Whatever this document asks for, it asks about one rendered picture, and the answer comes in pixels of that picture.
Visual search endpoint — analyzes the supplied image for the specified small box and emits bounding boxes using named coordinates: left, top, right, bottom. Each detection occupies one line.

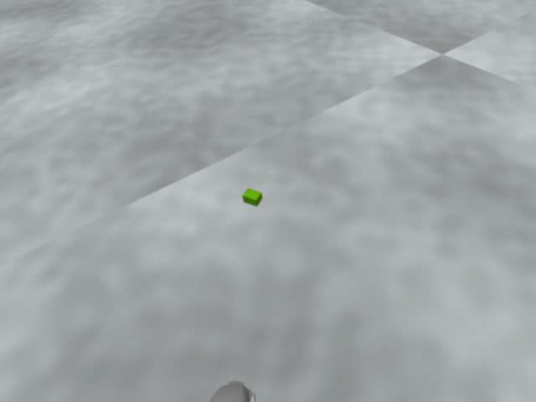
left=242, top=188, right=262, bottom=206

